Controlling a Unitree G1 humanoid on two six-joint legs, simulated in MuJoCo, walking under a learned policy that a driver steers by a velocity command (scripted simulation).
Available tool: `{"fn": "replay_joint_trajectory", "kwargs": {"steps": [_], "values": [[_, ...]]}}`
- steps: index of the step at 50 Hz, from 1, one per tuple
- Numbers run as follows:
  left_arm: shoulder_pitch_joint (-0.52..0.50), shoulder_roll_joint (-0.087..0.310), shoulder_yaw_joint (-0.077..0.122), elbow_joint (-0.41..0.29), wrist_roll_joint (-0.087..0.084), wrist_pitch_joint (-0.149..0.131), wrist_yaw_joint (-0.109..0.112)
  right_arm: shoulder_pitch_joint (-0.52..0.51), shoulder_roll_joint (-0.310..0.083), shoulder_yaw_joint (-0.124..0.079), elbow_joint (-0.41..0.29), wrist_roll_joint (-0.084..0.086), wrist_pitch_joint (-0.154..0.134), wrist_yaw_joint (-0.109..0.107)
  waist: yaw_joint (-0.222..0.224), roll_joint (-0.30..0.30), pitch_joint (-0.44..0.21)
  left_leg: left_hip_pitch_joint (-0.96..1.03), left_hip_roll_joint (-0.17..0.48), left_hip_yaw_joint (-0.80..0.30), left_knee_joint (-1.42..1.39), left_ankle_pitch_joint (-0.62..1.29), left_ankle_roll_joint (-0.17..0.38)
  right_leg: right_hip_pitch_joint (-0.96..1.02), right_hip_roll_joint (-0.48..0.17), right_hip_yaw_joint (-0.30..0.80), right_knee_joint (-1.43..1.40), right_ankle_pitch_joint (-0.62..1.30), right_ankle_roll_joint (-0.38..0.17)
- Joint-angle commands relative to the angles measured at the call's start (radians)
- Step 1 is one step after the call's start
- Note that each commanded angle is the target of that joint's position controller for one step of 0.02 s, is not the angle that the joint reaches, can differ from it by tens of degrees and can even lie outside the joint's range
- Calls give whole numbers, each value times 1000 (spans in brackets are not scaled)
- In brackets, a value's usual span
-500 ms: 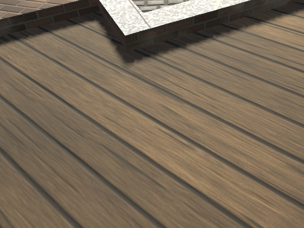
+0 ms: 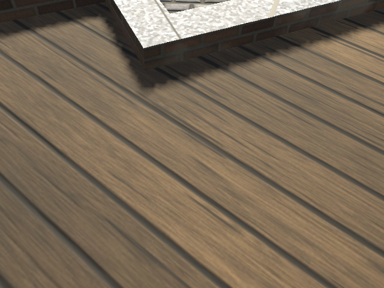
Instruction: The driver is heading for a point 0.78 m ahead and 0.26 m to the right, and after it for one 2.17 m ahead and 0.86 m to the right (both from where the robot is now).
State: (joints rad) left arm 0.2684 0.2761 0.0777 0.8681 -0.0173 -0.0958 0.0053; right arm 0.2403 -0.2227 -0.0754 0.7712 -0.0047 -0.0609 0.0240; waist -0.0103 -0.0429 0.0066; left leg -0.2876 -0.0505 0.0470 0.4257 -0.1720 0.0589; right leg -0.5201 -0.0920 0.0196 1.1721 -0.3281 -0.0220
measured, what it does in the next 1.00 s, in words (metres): walks ahead, turning right: right foot, then left foot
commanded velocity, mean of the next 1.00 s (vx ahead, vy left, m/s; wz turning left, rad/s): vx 0.50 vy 0.00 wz -0.40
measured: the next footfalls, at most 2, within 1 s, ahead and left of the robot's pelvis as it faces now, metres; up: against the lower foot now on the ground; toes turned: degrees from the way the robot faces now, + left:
right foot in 0.36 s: +0.39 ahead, -0.15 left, +0.00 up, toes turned -7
left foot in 0.84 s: +0.68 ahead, -0.01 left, +0.00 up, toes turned -27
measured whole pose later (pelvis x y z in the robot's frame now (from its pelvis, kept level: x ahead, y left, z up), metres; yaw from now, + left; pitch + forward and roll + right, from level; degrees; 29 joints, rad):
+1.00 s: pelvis +0.58 -0.08 +0.00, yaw -28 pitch +1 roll +1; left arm 0.29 0.31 0.08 0.74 -0.03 -0.03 0.00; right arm 0.21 -0.25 -0.06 0.75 -0.01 -0.10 0.00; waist -0.01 -0.05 0.02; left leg -0.25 -0.03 0.04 0.41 -0.18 0.03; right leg -0.51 -0.01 0.07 1.16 -0.34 -0.01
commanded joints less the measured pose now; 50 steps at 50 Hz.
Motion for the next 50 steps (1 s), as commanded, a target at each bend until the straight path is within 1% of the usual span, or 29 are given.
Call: {"fn": "replay_joint_trajectory", "kwargs": {"steps": [1, 4, 8, 13, 15, 16, 17, 18, 19, 20, 21, 22, 23, 24, 27, 29, 32, 34, 37, 40, 41, 42, 43, 44, 45, 46, 47, 48, 50], "values": [[28, 29, 8, -52, 9, 15, -3, -7, -108, -23, -38, 2, -32, -4, 43, 104, -38, 115, 284, -266, -253, 276, 210, -134, -65, 53, -83, 88, 15], [-96, 22, -1, -85, 21, 20, -3, 42, -135, -27, -1, 13, -33, -21, 22, 80, 0, 118, 254, -182, -272, 317, 186, -181, -51, 35, -285, 266, 27], [-238, 11, -17, -111, 1, 15, -28, 91, -161, -28, 36, 11, -36, -29, -27, 93, 36, 120, 233, -78, -302, 208, 134, -110, 0, -5, -519, 487, 9], [-347, 38, -20, -167, -6, 16, -59, 151, -172, -32, 90, 14, -23, -34, -54, 86, 74, 337, 306, -32, -246, 237, 98, -180, 25, 12, -613, 393, -42], [-325, 56, -15, -174, -1, 15, -70, 134, -191, -37, 89, 13, -10, -39, -31, 108, 49, 389, 311, -1, -156, 474, 74, -120, 61, -36, -619, 285, -72], [-272, 79, -3, -165, 2, 17, -72, 123, -204, -39, 83, 11, -2, -44, 0, 131, 3, 404, 303, 18, -66, 672, 57, -31, 98, -74, -611, 232, -90], [-146, 116, 19, -134, 4, 18, -71, 108, -209, -37, 75, 9, 9, -50, 68, 128, -68, 379, 271, 58, 108, 821, 32, 139, 146, -111, -634, 232, -115], [17, 181, 49, -97, 3, 21, -61, 114, -202, -30, 56, 1, 11, -62, 134, 84, -162, 201, 234, 84, 357, 728, -8, 426, 109, -11, -619, 283, -161], [137, 298, 78, -90, -1, 21, -55, 216, -93, 12, 15, -19, -12, -44, 103, -150, -327, -247, 76, 72, 790, 184, -89, 863, -159, 497, -651, 149, -363], [159, 241, 57, -88, -10, 21, -53, 182, -99, 19, 22, -8, -49, -29, 116, -152, -426, -416, -21, -112, 932, -376, -88, 968, -239, 827, -848, 36, -404], [117, 184, 41, -91, -2, 21, -46, 75, -178, -4, -10, 33, -73, -20, 133, -106, -305, -512, 44, -166, 966, -322, -59, 895, -205, 690, -864, 18, -336], [45, 158, 32, -111, -1, 19, -40, 0, -177, 0, -34, 38, -85, -23, 113, -27, -200, -515, 89, -154, 905, -242, -43, 748, -166, 567, -869, 86, -300], [-16, 135, 25, -124, 1, 18, -36, -29, -172, -3, -40, 16, -87, -32, 75, 33, -124, -470, 122, -146, 811, -192, -45, 591, -135, 477, -887, 185, -285], [-53, 112, 16, -136, 9, 16, -33, -31, -177, -13, -44, 1, -78, -40, 37, 26, -88, -388, 150, -145, 737, -161, -51, 472, -105, 412, -912, 271, -273], [-71, 120, 18, -152, 10, 15, -20, -10, -135, -10, -53, -10, -47, -44, -7, -5, -60, -301, 150, -120, 606, -126, -89, 313, -62, 332, -954, 371, -278], [-43, 150, 28, -146, 3, 14, -8, -76, -115, -2, -79, -11, -37, -46, 9, -7, -33, -298, 134, -104, 466, -22, -114, 261, -39, 284, -967, 382, -266], [-2, 160, 32, -139, -7, 24, 3, -196, -93, 9, -111, -7, -40, -37, 54, -25, -14, -222, 86, -101, 230, 195, -124, 212, 14, 244, -956, 291, -214], [36, 164, 33, -129, -9, 32, 7, -251, -103, 9, -129, 5, -46, -28, 77, -38, -11, -173, 57, -102, 152, 266, -127, 211, 9, 272, -944, 234, -201], [69, 154, 32, -120, -14, 42, 11, -283, -139, 1, -147, 14, -57, -18, 78, -44, -9, -156, 49, -140, 73, 213, -113, 299, -22, 360, -867, 170, -186], [48, 143, 31, -134, -6, 51, 14, -184, -177, -17, -125, 16, -73, -16, 11, -75, -34, -20, 51, -127, 9, 119, -64, 335, -17, 417, -743, 200, -150], [45, 106, 18, -143, -1, 49, 12, -86, -205, -30, -105, 6, -78, -23, -36, -58, -99, 147, 93, -147, 1, 98, -28, 290, 29, 381, -622, 219, -120], [69, 39, -5, -157, 14, 45, 7, 60, -260, -44, -91, -5, -77, -31, -85, 78, -230, 397, 272, -320, 6, 23, 35, 166, 105, 275, -332, 43, -79], [201, 10, -18, -192, -18, 34, 6, 128, -338, -60, -57, -14, -62, -24, -19, 399, -308, 635, 483, -795, -95, -190, 205, -168, 212, 156, -47, -293, -27], [182, 125, 2, -166, -31, 35, 10, 93, -241, -43, -73, 4, -58, -19, -42, 277, -231, 580, 479, -838, -133, -390, 195, -283, 117, 173, 80, -236, -11], [75, 176, 17, -178, -20, 41, 10, 52, -177, -26, -85, 8, -53, -22, -69, 177, -118, 472, 425, -662, -139, -340, 147, -299, 86, 156, 105, -139, -5], [30, 161, 19, -186, -9, 47, 11, 6, -159, -15, -89, 0, -48, -21, -53, 115, -62, 367, 376, -529, -156, -202, 119, -264, 55, 132, 90, -65, 4], [0, 148, 21, -199, 0, 48, 8, -21, -137, -8, -81, -3, -44, -21, -38, 117, -18, 295, 338, -439, -176, -93, 110, -247, 31, 131, 46, -17, 9], [1, 129, 22, -206, -5, 52, 0, -32, -127, -2, -75, -10, -44, -23, -21, 142, -4, 243, 307, -357, -198, -19, 95, -206, 8, 122, 18, 14, 10], [0, 87, 16, -218, -13, 60, -7, -22, -129, -5, -58, -4, -51, -23, -13, 158, -1, 211, 289, -263, -233, 71, 103, -190, -6, 94, -14, 45, 18]]}}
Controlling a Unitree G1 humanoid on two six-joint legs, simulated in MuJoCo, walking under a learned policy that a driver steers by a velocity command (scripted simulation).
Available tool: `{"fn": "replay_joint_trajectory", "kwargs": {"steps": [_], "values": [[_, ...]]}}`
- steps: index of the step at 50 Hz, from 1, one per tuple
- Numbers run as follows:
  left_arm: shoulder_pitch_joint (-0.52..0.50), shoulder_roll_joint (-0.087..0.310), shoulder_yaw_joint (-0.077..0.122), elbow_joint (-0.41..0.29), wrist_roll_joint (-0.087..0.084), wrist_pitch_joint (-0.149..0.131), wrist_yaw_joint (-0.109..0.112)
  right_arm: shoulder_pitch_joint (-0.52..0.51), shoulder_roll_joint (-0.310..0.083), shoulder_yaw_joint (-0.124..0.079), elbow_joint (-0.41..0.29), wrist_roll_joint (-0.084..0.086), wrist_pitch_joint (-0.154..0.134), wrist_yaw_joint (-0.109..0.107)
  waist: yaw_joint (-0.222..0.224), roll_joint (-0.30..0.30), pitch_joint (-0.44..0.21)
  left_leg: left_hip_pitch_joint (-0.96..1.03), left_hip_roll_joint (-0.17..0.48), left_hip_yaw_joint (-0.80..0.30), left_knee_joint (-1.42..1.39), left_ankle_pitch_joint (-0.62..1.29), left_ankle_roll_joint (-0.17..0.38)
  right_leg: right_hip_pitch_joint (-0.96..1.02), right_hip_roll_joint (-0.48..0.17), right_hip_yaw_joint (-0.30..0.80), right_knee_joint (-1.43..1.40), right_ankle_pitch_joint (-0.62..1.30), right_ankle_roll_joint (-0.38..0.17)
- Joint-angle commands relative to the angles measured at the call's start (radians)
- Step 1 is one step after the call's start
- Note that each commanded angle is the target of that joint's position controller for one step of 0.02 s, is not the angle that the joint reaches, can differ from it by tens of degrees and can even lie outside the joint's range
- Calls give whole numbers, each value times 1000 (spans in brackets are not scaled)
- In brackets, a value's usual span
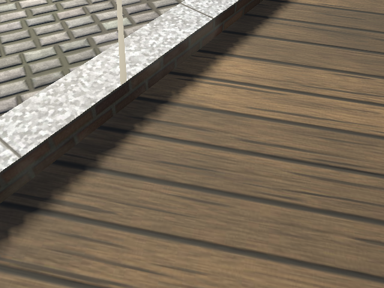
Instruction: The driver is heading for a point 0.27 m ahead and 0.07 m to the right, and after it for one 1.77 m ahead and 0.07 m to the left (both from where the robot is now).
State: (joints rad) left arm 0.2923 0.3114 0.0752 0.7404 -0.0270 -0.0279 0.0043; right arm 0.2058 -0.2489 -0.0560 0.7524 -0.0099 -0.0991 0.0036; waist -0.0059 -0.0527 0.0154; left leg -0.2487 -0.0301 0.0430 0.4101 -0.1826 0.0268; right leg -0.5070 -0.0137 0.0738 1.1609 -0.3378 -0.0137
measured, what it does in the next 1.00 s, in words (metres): walks ahead: right foot, then left foot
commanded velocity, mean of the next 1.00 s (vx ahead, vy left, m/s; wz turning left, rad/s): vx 0.17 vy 0.00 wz -0.18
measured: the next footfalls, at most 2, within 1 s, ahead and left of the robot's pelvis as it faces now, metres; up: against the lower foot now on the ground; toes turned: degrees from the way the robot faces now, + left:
right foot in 0.32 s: +0.31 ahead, -0.15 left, +0.00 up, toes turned -13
left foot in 0.72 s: +0.34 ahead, +0.09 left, +0.00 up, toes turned -15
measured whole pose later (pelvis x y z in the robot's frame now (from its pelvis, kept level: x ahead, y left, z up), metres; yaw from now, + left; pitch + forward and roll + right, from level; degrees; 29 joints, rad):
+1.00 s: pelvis +0.27 -0.03 -0.01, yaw -6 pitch +2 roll -1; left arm 0.19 0.27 0.08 0.70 0.01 -0.01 0.01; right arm 0.21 -0.30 -0.06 0.70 0.02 0.03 -0.02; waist 0.00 0.03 0.00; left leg -0.43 -0.02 -0.11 0.82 -0.44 0.01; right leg -0.28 0.04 -0.04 0.54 -0.30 -0.04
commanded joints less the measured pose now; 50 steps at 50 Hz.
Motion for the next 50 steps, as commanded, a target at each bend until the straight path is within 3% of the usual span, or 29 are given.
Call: {"fn": "replay_joint_trajectory", "kwargs": {"steps": [1, 4, 7, 11, 13, 15, 16, 17, 18, 19, 20, 21, 22, 24, 26, 29, 32, 35, 36, 37, 38, 39, 41, 44, 46, 47, 48, 49, 50], "values": [[-37, 42, 16, -102, -2, -4, -8, 18, -114, -29, -31, 4, -16, -3, -16, 157, -5, 169, 272, -224, -231, 126, 144, -218, -89, 36, -26, 76, 15], [-88, 28, 10, -133, 2, -1, -14, 32, -150, -40, -9, 4, -15, -6, -21, 125, 1, 191, 282, -131, -249, 249, 157, -255, -97, 29, -145, 180, 31], [-160, 12, 1, -157, 12, -9, -31, 4, -174, -42, -2, 6, 3, -18, -29, 123, 26, 155, 238, 19, -215, 482, 126, -166, -72, -41, -353, 329, 31], [-240, 13, 2, -197, 13, -9, -62, 50, -213, -48, 25, 24, 28, -31, -51, 133, 8, 215, 255, 85, -138, 585, 97, -70, -32, -103, -517, 373, 2], [-209, 51, 19, -205, 19, -5, -72, 36, -240, -58, 20, 39, 41, -38, -17, 153, -23, 261, 272, 94, -40, 729, 80, -8, 5, -128, -553, 277, -34], [-40, 116, 54, -167, 22, -4, -68, 13, -243, -62, 6, 49, 54, -46, 78, 135, -105, 239, 243, 121, 209, 798, 44, 200, 67, -149, -649, 291, -87], [66, 169, 76, -146, 24, -2, -48, 35, -214, -51, -1, 38, 50, -43, 130, 62, -166, 96, 185, 137, 446, 589, -8, 417, 38, -77, -718, 501, -133], [51, 268, 84, -160, 25, 8, -21, 136, -86, -12, -31, -38, 44, -28, 23, -224, -261, -257, 50, 131, 799, -408, -71, 729, -229, 268, -579, 1053, -259], [26, 264, 71, -215, 41, -1, -27, 182, -137, -1, -42, -17, 31, -10, 39, -196, -495, -409, -37, -94, 1045, -570, -92, 863, -400, 638, -671, 913, -455], [-7, 195, 58, -226, 36, 0, -32, 72, -211, -21, -49, 15, 30, -3, 89, -43, -443, -445, 21, -161, 1038, -448, -77, 784, -329, 525, -725, 769, -402], [-64, 161, 47, -221, 20, 0, -30, 12, -204, -18, -71, 22, 36, -8, 65, 0, -309, -471, 49, -143, 967, -360, -72, 653, -272, 418, -744, 669, -344], [-99, 138, 40, -220, 11, 5, -25, -1, -191, -16, -59, 8, 47, -22, 36, 64, -225, -452, 80, -141, 896, -308, -80, 520, -227, 362, -769, 600, -301], [-128, 132, 37, -222, 13, 10, -19, 3, -199, -20, -63, 1, 61, -30, 5, 47, -179, -394, 91, -145, 833, -277, -84, 398, -200, 331, -795, 565, -287], [-172, 114, 27, -221, 38, 12, -15, 59, -181, -17, -36, 6, 84, -31, -34, 3, -168, -275, 93, -109, 757, -257, -95, 253, -182, 255, -815, 618, -278], [-171, 101, 19, -198, 46, 5, -9, 78, -141, -4, -20, 2, 91, -38, -36, -11, -191, -208, 95, -88, 650, -227, -109, 206, -164, 179, -808, 699, -270], [-181, 57, -1, -159, 55, 7, -3, 58, -98, 13, -10, 6, 101, -35, -20, -44, -209, -84, 119, -88, 469, -96, -108, 158, -139, 105, -832, 505, -233], [-178, 67, -5, -121, 68, 10, -10, 2, -128, 5, -21, 15, 110, -29, 8, -73, -130, -32, 108, -77, 358, -73, -88, 114, -152, 119, -871, 145, -213], [-178, 85, -2, -100, 49, 19, -2, -12, -150, -4, -39, 5, 106, -24, -5, -55, -64, -7, 75, -39, 183, -40, -44, 138, -143, 129, -827, -7, -162], [-145, 78, -3, -86, 45, 20, 3, -19, -168, -7, -53, -5, 105, -23, -1, -24, -48, -10, 99, -80, 119, 53, -21, 156, -126, 120, -788, -3, -120], [-99, 73, -2, -85, 53, 18, 10, -35, -224, -16, -73, -10, 104, -25, 43, 83, -42, -18, 169, -178, 88, 214, 15, 153, -61, 65, -692, -17, -71], [-89, 53, -2, -91, 57, 17, 16, -44, -255, -33, -65, 7, 107, -25, 66, 228, -35, -73, 202, -262, 33, 132, 75, 161, 38, -67, -625, -10, -17], [-153, 52, 1, -101, 56, 20, 23, -36, -235, -34, -71, 7, 107, -22, 29, 267, -14, -124, 234, -351, -38, 45, 112, 182, 73, -111, -544, 34, 10], [-190, 35, 7, -114, 42, 31, 28, -29, -215, -32, -79, 1, 102, -25, 13, 299, -18, -85, 256, -426, -55, 86, 136, 152, 82, -85, -498, 25, 2], [-164, 17, 12, -116, 39, 27, 17, -45, -212, -41, -101, 21, 98, -32, 21, 281, -78, 8, 238, -437, 20, 255, 137, 162, 71, -53, -550, -2, -15], [-108, 26, 18, -105, 34, 17, 7, -57, -180, -36, -118, 35, 112, -36, 47, 209, -146, -57, 175, -403, 71, 4, 96, 326, 19, -28, -693, 46, -37], [-89, 76, 33, -103, 39, 19, 8, -56, -136, -25, -136, 33, 116, -34, 42, 73, -139, -218, 95, -307, 182, -195, 51, 433, -85, 79, -758, -58, -82], [-30, 131, 50, -83, 39, 17, 3, -60, -126, -21, -158, 39, 114, -31, 54, -147, -87, -406, -21, -138, 356, -345, 9, 481, -235, 320, -889, -247, -182], [-8, 139, 48, -82, 44, 2, 0, -100, -163, -31, -184, 31, 105, -28, 79, -177, -27, -535, 33, -138, 557, -382, -8, 485, -383, 494, -965, -271, -268], [-16, 110, 38, -85, 44, -13, 8, -104, -192, -46, -179, 33, 99, -23, 65, -83, 0, -575, 63, -177, 669, -344, -10, 476, -384, 478, -965, -246, -275]]}}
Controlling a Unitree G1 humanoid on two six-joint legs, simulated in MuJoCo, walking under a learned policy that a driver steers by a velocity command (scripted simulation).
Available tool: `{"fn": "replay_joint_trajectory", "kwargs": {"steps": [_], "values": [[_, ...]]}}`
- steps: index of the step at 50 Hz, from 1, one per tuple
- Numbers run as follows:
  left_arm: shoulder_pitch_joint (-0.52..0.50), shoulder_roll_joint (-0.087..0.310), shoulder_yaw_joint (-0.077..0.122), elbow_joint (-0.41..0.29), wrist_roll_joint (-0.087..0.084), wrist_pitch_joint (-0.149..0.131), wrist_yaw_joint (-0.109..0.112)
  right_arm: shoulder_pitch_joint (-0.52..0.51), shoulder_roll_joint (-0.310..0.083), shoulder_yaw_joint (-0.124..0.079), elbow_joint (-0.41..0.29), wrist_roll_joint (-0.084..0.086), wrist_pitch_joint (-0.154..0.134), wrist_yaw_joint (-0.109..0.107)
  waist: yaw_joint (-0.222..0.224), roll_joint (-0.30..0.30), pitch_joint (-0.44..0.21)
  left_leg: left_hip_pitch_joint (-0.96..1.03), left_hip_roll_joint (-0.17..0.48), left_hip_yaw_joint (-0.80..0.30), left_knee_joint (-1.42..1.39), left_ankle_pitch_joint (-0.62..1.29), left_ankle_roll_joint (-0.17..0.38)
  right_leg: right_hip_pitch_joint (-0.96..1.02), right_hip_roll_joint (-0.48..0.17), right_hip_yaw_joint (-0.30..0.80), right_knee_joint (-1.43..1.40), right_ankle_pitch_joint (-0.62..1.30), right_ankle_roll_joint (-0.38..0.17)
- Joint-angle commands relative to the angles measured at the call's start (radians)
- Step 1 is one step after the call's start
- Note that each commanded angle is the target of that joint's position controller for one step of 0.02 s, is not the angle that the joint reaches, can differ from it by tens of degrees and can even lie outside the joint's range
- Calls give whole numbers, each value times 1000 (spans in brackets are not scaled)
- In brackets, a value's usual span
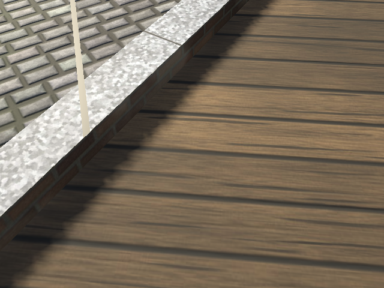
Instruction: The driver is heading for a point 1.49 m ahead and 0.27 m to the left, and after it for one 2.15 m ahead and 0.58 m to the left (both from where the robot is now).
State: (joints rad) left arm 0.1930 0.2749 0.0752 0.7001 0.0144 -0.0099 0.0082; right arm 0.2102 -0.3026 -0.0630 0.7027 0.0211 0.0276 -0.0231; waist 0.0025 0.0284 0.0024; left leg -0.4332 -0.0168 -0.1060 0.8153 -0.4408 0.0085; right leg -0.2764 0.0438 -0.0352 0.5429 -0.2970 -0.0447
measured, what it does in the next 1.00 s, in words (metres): walks ahead, turning left: left foot, then right foot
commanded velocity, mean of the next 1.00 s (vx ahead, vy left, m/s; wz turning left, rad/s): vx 0.43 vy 0.00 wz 0.41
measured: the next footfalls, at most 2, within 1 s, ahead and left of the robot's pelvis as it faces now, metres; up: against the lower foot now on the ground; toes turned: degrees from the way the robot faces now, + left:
left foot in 0.32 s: +0.18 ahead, +0.20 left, +0.00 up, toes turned +15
right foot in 0.82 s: +0.55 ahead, +0.13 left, +0.00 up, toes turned +27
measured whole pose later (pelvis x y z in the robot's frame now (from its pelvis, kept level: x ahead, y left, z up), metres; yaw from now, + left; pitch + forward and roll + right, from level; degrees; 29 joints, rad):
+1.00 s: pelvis +0.45 +0.18 +0.01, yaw +24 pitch +2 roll -1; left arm 0.26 0.28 0.05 0.77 0.00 -0.08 -0.03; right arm 0.27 -0.29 -0.04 0.70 0.00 -0.08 0.00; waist 0.02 0.04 0.02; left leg -0.50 0.03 -0.05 1.12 -0.34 0.00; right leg -0.26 0.08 0.02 0.39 -0.16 -0.07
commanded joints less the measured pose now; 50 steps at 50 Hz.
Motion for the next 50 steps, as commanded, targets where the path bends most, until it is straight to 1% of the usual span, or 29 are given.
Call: {"fn": "replay_joint_trajectory", "kwargs": {"steps": [1, 2, 5, 9, 13, 15, 16, 17, 18, 19, 20, 21, 22, 23, 26, 31, 35, 38, 39, 40, 41, 42, 43, 44, 45, 46, 47, 48, 50], "values": [[48, 136, 34, -49, -11, -41, 14, -79, -129, -41, -114, 1, -29, 9, 29, -121, 26, -414, 67, -38, 298, -24, -1, 254, -403, 511, -346, -265, -212], [30, 130, 32, -48, -20, -48, 20, -74, -113, -38, -111, 0, -31, 14, 24, -119, 35, -441, 87, -39, 302, 34, -11, 272, -381, 439, -351, -207, -185], [51, 134, 33, -34, -11, -58, 21, -109, -66, -21, -126, 3, -43, 35, 50, -117, 31, -369, 107, 37, 223, 161, -41, 242, -313, 224, -381, 1, -144], [74, 186, 49, -10, -19, -60, 8, -172, -27, 1, -167, 3, -50, 58, 76, -126, 22, -209, 106, 109, -4, 211, -43, 190, -294, 62, -374, 96, -128], [87, 225, 62, 13, -42, -53, -10, -163, -69, -9, -184, 7, -43, 67, 61, -147, 31, -83, 77, 168, -132, 182, 6, 177, -337, 17, -324, 70, -106], [65, 223, 60, 18, -51, -49, -11, -54, -98, -31, -155, 0, -38, 64, -15, -127, -5, 123, 8, 229, -228, 203, 55, 115, -316, -61, -160, 264, -63], [86, 181, 45, 23, -41, -52, -10, 92, -156, -66, -111, 4, -34, 55, -79, -73, -86, 340, -31, 219, -254, 202, 93, 42, -262, -139, 69, 400, -23], [71, 115, 18, -15, 0, -58, -9, 268, -264, -99, -89, 8, -29, 36, -145, 136, -162, 587, 174, -120, -326, 181, 182, -219, -187, -188, 468, 120, 54], [58, 54, -4, -87, 6, -86, -7, 251, -344, -96, -123, 1, -49, 41, -92, 314, -254, 739, 360, -707, -539, -89, 362, -561, -14, 4, 727, -324, 92], [-26, 162, 18, -85, -39, -107, -16, 229, -246, -70, -127, -1, -70, 50, -139, 142, -201, 702, 371, -672, -599, -162, 349, -664, -71, 113, 815, -243, 73], [-40, 178, 21, -89, -53, -119, -22, 191, -195, -52, -124, -7, -82, 51, -107, 129, -114, 609, 345, -550, -584, -106, 320, -682, -110, 105, 779, -142, 42], [-22, 170, 19, -68, -32, -123, -17, 134, -159, -40, -134, -8, -84, 51, -66, 49, -69, 493, 300, -440, -567, 12, 285, -612, -148, 106, 707, -60, 38], [-10, 167, 22, -56, -6, -120, -13, 77, -138, -32, -143, -14, -82, 48, -28, 43, -36, 387, 252, -348, -572, 125, 262, -534, -169, 111, 615, 3, 44], [1, 163, 23, -50, 0, -112, -15, 43, -127, -26, -152, -24, -83, 43, -1, 60, -25, 317, 218, -296, -594, 195, 252, -468, -173, 110, 578, 47, 51], [-20, 134, 14, -40, 7, -93, -15, 52, -141, -30, -132, -19, -93, 25, 12, 42, -20, 258, 180, -203, -610, 399, 258, -427, -135, 84, 455, 159, 91], [-223, 71, -18, -81, -8, -100, -31, 153, -160, -40, -68, 1, -88, 2, -57, 59, 19, 234, 132, -139, -598, 400, 204, -341, -65, 73, 79, 391, 107], [-301, 87, -19, -100, -17, -116, -54, 224, -150, -38, -15, 4, -85, 0, -89, 65, 43, 325, 184, -186, -562, 391, 193, -311, -59, 87, -32, 423, 71], [-279, 112, -9, -100, -16, -123, -58, 232, -154, -43, 7, -1, -71, -5, -71, 94, 45, 426, 222, -215, -500, 530, 173, -284, -53, 76, -66, 303, 26], [-237, 128, -1, -91, -14, -125, -55, 224, -157, -44, 8, -3, -67, -5, -47, 106, 19, 443, 213, -206, -445, 675, 162, -216, -33, 50, -78, 254, 4], [-135, 154, 16, -64, -11, -126, -49, 212, -147, -39, 4, -6, -63, -4, 7, 102, -54, 438, 172, -170, -326, 851, 141, -59, -15, 20, -103, 265, -29], [26, 191, 29, -39, -1, -127, -43, 191, -123, -25, -15, -16, -62, -2, 86, 83, -193, 318, 128, -136, -113, 824, 111, 221, -102, 95, -44, 291, -90], [188, 275, 53, -11, 10, -120, -37, 302, -51, 1, -25, -19, -73, 1, 85, -134, -381, -22, -8, -59, 266, 467, 35, 636, -333, 473, -27, 202, -250], [241, 229, 44, 33, -24, -113, -48, 340, -49, 9, -16, -7, -88, 5, 80, -319, -434, -235, -87, -62, 478, -109, 1, 741, -431, 825, -201, -23, -324], [172, 167, 25, 23, -45, -106, -45, 228, -135, -10, -32, 8, -99, 10, 92, -207, -254, -342, -9, -72, 537, -64, 9, 619, -395, 756, -249, -154, -275], [104, 142, 15, 6, -34, -96, -38, 115, -144, -9, -58, 7, -111, 12, 89, -123, -134, -347, 37, -30, 514, 19, 14, 466, -351, 624, -267, -105, -241], [60, 129, 7, 3, -21, -88, -36, 50, -130, -7, -75, -11, -121, 14, 61, -59, -35, -330, 67, -4, 442, 70, 12, 313, -309, 536, -296, 16, -230], [38, 114, 2, -3, -12, -88, -35, 44, -121, -10, -77, -28, -126, 13, 29, -58, -10, -279, 95, -4, 372, 108, 7, 227, -274, 483, -315, 118, -220], [28, 112, 0, -7, -9, -86, -33, 63, -100, -7, -75, -31, -127, 16, 4, -78, -6, -236, 103, 3, 331, 122, -1, 178, -247, 452, -334, 185, -220], [30, 117, 4, -2, -24, -87, -28, 82, -66, 3, -72, -34, -126, 19, -19, -104, -13, -197, 107, 28, 225, 122, -25, 121, -222, 387, -355, 274, -232]]}}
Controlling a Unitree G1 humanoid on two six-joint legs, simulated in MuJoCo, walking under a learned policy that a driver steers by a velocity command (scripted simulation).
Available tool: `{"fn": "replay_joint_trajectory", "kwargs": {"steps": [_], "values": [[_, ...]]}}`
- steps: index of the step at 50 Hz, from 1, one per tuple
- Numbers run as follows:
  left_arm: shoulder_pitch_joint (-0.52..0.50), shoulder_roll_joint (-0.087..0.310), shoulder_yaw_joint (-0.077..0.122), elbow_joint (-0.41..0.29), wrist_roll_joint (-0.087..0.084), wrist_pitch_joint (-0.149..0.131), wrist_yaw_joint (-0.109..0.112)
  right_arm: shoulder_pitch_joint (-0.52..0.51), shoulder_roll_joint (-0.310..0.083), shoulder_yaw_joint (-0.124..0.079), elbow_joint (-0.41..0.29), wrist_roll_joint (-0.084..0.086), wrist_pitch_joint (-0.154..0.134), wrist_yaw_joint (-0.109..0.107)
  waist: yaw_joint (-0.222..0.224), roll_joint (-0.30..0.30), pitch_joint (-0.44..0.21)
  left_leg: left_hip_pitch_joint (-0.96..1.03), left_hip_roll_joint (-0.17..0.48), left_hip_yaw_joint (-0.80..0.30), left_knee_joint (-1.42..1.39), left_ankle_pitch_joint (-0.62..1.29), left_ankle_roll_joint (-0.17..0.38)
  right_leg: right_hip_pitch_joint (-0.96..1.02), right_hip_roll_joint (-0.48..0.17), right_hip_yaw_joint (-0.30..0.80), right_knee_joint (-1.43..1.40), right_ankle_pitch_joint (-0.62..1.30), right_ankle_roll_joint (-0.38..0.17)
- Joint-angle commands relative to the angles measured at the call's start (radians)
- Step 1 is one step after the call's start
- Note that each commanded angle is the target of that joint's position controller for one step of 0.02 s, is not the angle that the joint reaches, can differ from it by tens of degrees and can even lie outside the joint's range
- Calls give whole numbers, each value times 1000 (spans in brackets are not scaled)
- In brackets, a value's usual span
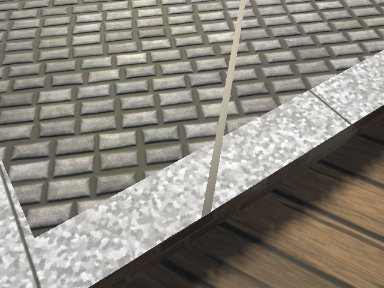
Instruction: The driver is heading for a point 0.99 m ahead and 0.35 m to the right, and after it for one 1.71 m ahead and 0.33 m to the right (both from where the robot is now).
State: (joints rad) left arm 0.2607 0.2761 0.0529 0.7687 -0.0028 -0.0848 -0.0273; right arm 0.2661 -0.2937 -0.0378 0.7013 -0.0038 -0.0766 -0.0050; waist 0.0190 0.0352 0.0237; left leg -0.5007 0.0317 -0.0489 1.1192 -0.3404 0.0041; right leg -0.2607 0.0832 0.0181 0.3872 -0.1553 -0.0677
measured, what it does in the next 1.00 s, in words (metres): walks ahead, turning right: left foot, then right foot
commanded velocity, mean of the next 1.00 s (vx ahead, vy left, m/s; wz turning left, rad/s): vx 0.50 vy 0.00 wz -0.50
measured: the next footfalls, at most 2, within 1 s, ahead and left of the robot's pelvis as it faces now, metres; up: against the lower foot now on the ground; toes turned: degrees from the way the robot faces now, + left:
left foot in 0.26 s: +0.33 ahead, +0.14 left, +0.00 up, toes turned -11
right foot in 0.78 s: +0.49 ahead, -0.21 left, +0.00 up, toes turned -28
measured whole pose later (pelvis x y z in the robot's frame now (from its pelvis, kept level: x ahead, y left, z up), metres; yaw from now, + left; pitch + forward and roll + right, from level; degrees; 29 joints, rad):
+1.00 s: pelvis +0.48 -0.13 +0.00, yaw -34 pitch +2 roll +0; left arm 0.31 0.28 0.06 0.66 0.00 -0.03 -0.02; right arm 0.15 -0.31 -0.05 0.69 -0.02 -0.09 -0.01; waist 0.04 0.03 0.04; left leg -0.68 0.09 -0.04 1.28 -0.31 -0.08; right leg -0.25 0.12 0.07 0.41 -0.18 -0.11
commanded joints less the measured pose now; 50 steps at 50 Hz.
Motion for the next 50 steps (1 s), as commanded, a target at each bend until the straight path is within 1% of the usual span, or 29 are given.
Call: {"fn": "replay_joint_trajectory", "kwargs": {"steps": [1, 4, 8, 11, 12, 13, 14, 15, 16, 17, 18, 19, 21, 25, 30, 34, 36, 37, 38, 39, 40, 41, 42, 43, 44, 46, 47, 49, 50], "values": [[-33, 132, 31, -66, -13, -12, 13, -1, -63, -15, -81, -13, -21, -1, -34, -113, -24, -120, 55, -15, -153, 39, -36, 73, -253, 299, -210, 166, -212], [-10, 175, 48, -56, -20, -3, 25, -128, -32, 4, -110, -15, -31, 4, 3, -103, -8, -18, 22, 11, -397, 240, -58, -17, -201, 213, -207, 185, -174], [77, 189, 55, -37, -31, 15, 32, -234, -65, -6, -133, 8, -42, 15, 42, -110, -15, 74, -25, -16, -569, 383, -66, 14, -213, 263, -151, 117, -136], [90, 184, 57, -36, -30, 25, 36, -219, -107, -28, -135, 15, -50, 15, 10, -131, -32, 161, -26, -27, -643, 314, -33, 72, -234, 335, -62, 64, -96], [84, 165, 52, -40, -27, 27, 36, -163, -122, -39, -120, 14, -52, 11, -25, -129, -54, 254, -24, -15, -679, 294, -9, 59, -210, 331, 0, 83, -75], [80, 123, 38, -51, -20, 25, 34, -74, -152, -54, -109, 2, -54, 2, -74, -120, -120, 411, 26, -44, -691, 276, 29, 16, -151, 295, 140, 112, -41], [83, 54, 14, -79, 6, 22, 34, 89, -215, -70, -98, -14, -48, -9, -135, 10, -273, 657, 222, -226, -671, 253, 95, -112, -83, 208, 438, -98, 2], [200, 24, 3, -110, -28, 13, 35, 138, -264, -85, -57, -18, -29, 2, -75, 326, -353, 850, 399, -637, -766, 32, 228, -413, -5, 115, 706, -449, 41], [179, 126, 24, -86, -42, 20, 39, 112, -174, -68, -67, -4, -27, 9, -93, 192, -260, 780, 378, -654, -808, -145, 208, -506, -76, 152, 828, -400, 52], [94, 162, 36, -99, -37, 27, 38, 72, -126, -54, -71, 1, -26, 7, -105, 116, -154, 681, 339, -504, -820, -107, 176, -530, -104, 134, 859, -308, 56], [57, 149, 35, -106, -27, 34, 39, 21, -108, -46, -72, -7, -25, 8, -83, 59, -101, 580, 298, -394, -840, 32, 164, -497, -134, 115, 851, -240, 64], [29, 137, 38, -119, -17, 38, 36, -12, -86, -41, -63, -10, -25, 9, -65, 53, -55, 508, 269, -316, -863, 133, 165, -483, -157, 114, 818, -195, 69], [30, 101, 36, -128, -22, 53, 28, -37, -76, -40, -48, -13, -31, 5, -37, 81, -23, 420, 234, -189, -910, 245, 162, -425, -183, 98, 780, -151, 78], [-45, 57, 21, -174, -10, 66, 20, -23, -121, -59, -7, -8, -35, -3, -35, 51, 1, 409, 251, -50, -951, 409, 188, -457, -195, 77, 651, -55, 109], [-170, 42, 10, -212, -16, 59, -11, -5, -164, -74, 27, 1, -21, -15, -71, 32, 25, 434, 229, 111, -948, 435, 145, -398, -182, 23, 388, 159, 85], [-246, 65, 17, -254, -20, 60, -30, 28, -201, -90, 55, 25, -7, -16, -78, 35, 44, 513, 260, 167, -900, 514, 111, -363, -162, -28, 283, 87, 34], [-213, 94, 32, -261, -11, 66, -32, 21, -230, -101, 56, 30, 4, -17, -43, 50, 9, 548, 266, 199, -779, 810, 94, -281, -109, -81, 260, -20, -7], [-134, 120, 49, -246, -8, 68, -29, 15, -241, -105, 54, 35, 13, -19, 7, 55, -45, 546, 249, 226, -644, 954, 81, -168, -66, -114, 236, -42, -34], [30, 165, 79, -201, -10, 70, -20, 16, -219, -97, 50, 37, 18, -24, 91, 33, -128, 462, 208, 260, -429, 973, 54, 66, -14, -125, 173, 23, -72], [166, 243, 109, -173, -20, 77, -1, 55, -160, -74, 34, 4, 14, -26, 131, -92, -214, 202, 151, 263, -125, 578, 2, 371, -119, 71, 166, 154, -126], [123, 359, 116, -192, -21, 66, 1, 144, -35, -27, -34, -30, -10, -10, 7, -362, -334, -214, -52, 145, 231, -285, -58, 663, -360, 630, 66, 8, -328], [160, 263, 93, -216, -12, 53, -3, 41, -124, -40, -26, 8, -40, 4, 107, -212, -425, -307, -31, -44, 339, -265, -43, 679, -395, 744, -44, -121, -331], [133, 219, 78, -199, -5, 39, -6, -42, -155, -50, -50, 39, -51, 6, 108, -162, -274, -383, 2, -27, 340, -171, -27, 579, -370, 619, -60, -78, -287], [71, 195, 70, -203, -13, 33, -3, -55, -137, -42, -51, 25, -58, -4, 60, -60, -189, -342, 48, -30, 244, -71, -22, 423, -331, 518, -67, -14, -249], [3, 169, 60, -215, -14, 33, 0, -53, -141, -45, -43, 1, -55, -13, 15, -40, -132, -270, 76, -29, 164, -19, -33, 283, -296, 445, -79, 73, -228], [-61, 149, 51, -227, 4, 30, 6, -24, -145, -52, -39, -9, -33, -12, -42, -88, -89, -159, 94, -30, 108, 29, -48, 116, -255, 386, -134, 166, -227], [-57, 155, 52, -218, 6, 29, 11, -9, -123, -47, -36, -15, -25, -11, -48, -106, -88, -140, 75, -2, 157, 15, -66, 77, -250, 368, -142, 250, -245], [-33, 155, 50, -199, 6, 30, 22, -12, -105, -42, -38, -16, -11, -9, -53, -93, -76, -175, 61, 8, 196, 31, -85, 36, -240, 331, -138, 307, -248], [4, 142, 46, -177, 4, 41, 26, -22, -63, -32, -57, -18, -3, -13, -47, -115, -74, -257, 56, 4, 319, -25, -91, 52, -250, 351, -112, 275, -253]]}}
Keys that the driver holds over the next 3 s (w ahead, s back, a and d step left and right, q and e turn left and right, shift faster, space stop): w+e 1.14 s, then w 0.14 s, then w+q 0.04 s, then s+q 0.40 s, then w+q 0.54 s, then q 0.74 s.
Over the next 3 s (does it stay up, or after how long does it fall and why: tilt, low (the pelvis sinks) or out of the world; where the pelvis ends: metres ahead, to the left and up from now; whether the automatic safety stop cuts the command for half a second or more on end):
stays up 1.03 -0.39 0.14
